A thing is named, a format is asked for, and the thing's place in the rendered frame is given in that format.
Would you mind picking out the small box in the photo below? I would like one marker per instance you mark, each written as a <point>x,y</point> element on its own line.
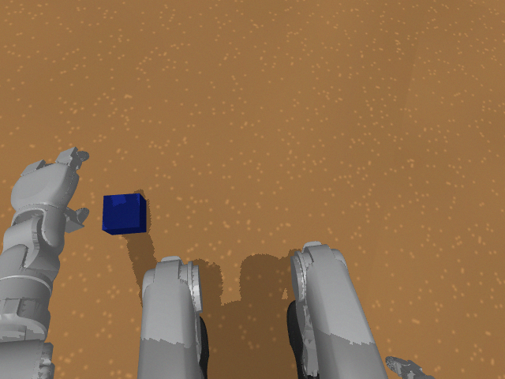
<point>124,214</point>

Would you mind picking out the right robot hand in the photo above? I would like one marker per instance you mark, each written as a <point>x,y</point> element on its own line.
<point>406,369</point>

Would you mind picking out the right robot foot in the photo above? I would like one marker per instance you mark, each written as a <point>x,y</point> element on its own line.
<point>296,341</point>

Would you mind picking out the left robot hand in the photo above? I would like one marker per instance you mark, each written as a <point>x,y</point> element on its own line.
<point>52,184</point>

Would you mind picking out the left robot arm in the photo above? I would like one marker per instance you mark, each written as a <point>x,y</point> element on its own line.
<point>29,264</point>

